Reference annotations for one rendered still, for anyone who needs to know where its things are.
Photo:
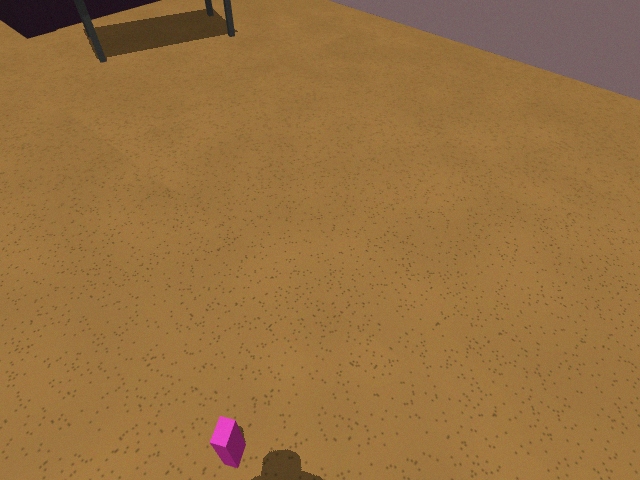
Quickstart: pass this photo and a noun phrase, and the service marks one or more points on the carton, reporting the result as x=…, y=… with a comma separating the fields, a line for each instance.
x=228, y=441

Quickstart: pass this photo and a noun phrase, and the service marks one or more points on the sofa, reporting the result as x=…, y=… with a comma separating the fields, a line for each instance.
x=32, y=18

